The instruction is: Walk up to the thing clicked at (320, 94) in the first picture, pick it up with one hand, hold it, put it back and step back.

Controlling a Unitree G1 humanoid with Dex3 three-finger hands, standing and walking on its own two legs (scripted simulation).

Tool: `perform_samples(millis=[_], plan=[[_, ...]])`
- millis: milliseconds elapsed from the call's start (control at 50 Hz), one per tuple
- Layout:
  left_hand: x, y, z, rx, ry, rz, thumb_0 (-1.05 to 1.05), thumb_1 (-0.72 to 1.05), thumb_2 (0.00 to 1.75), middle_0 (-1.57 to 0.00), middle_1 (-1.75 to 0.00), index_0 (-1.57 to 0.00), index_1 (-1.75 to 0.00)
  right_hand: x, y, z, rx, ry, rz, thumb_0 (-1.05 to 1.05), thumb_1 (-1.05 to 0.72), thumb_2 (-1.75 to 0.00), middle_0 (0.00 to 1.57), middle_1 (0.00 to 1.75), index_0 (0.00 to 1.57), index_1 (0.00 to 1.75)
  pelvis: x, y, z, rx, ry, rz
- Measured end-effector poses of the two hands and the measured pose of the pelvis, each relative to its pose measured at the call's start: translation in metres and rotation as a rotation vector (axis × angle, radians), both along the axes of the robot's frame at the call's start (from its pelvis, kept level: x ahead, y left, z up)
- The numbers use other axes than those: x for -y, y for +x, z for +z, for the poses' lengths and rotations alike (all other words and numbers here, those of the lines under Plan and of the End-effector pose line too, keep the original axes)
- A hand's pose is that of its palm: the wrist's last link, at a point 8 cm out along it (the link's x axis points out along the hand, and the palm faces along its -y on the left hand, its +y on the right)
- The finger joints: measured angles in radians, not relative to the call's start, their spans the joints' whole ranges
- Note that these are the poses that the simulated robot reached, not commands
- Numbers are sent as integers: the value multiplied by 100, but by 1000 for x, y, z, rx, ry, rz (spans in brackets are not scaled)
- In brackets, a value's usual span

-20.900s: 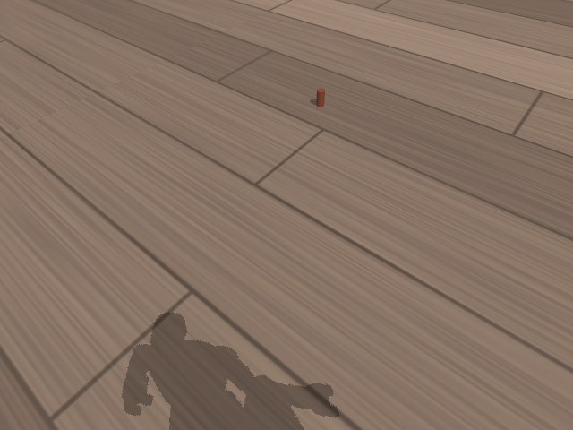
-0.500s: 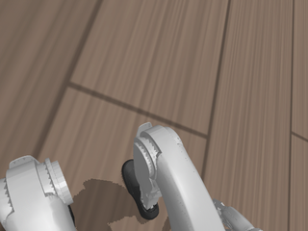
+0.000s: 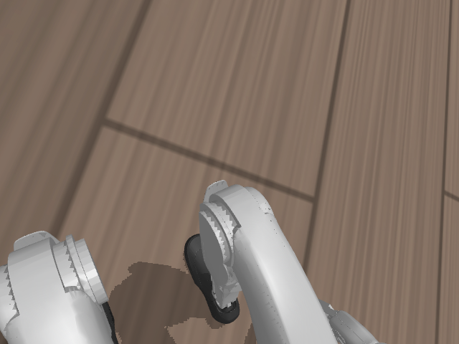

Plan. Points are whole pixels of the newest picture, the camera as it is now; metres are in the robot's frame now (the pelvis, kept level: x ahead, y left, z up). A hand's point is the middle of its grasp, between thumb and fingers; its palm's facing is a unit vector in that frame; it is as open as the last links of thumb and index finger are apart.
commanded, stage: close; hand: left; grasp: from above
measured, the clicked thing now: out of the picture +0.45 +0.34 -0.26
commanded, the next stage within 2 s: settle in 0.56 s
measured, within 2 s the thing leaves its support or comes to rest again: leaves its support in 0.96 s
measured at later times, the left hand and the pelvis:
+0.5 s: hand out of the picture +0.43 +0.35 -0.23, palm faces -0.42 -0.15 -0.89, open 8.4 cm; pelvis +0.00 +0.00 +0.00, yaw +0 degrees
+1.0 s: hand out of the picture +0.44 +0.35 -0.23, palm faces -0.38 -0.14 -0.91, open 8.4 cm; pelvis +0.00 +0.00 +0.00, yaw +0 degrees
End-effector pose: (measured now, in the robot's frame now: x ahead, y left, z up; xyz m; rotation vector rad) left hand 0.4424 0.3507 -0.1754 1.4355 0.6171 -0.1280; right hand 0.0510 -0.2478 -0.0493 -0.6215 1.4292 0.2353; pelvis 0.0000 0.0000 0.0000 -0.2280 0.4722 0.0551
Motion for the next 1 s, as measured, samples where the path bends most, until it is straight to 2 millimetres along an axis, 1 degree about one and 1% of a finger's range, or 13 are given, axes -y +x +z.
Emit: perform_samples(millis=[120, 380, 640, 800, 900, 1000], plan=[[3, -1, -1, 12, -3, -18, 0, 9, 68, -48, -89, -53, -83, 2, -1, 2, -2, -14, 10, 0, -90, -90, 20, 30, 20, 30, 0, -1, 0, 5, -3, -4], [1, -6, -1, 19, 9, -10, -1, 19, 55, -65, -81, -70, -75, -1, 3, 5, 36, -12, 40, 0, -90, -90, 20, 30, 20, 30, -2, -4, -1, 16, -5, -3], [2, -6, -1, 15, 15, -7, 1, 20, 55, -85, -75, -69, -69, -1, 4, 7, 35, -6, 41, 0, -90, -90, 20, 30, 20, 30, -2, -3, 1, 10, -5, -3], [1, -5, -1, 8, 11, 0, 1, 20, 55, -93, -74, -70, -68, -1, 4, 8, 37, -5, 39, 0, -90, -90, 20, 30, 20, 30, -2, -3, 1, 9, -6, -2], [2, 0, 1, 24, 17, -10, 2, 19, 56, -96, -74, -70, -69, -1, 4, 7, 24, -3, 30, 0, -91, -90, 20, 30, 20, 30, -1, -1, 2, -4, -5, -1], [2, 4, 7, 65, 12, -8, 2, 20, 56, -99, -74, -70, -69, 0, 9, 6, 22, 2, 11, 0, -91, -90, 20, 30, 20, 30, -1, 2, 4, -25, -5, 2]])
